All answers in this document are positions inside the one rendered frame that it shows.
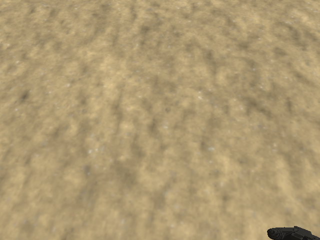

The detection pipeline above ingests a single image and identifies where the right robot hand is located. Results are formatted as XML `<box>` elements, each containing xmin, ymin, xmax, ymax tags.
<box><xmin>267</xmin><ymin>226</ymin><xmax>320</xmax><ymax>240</ymax></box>

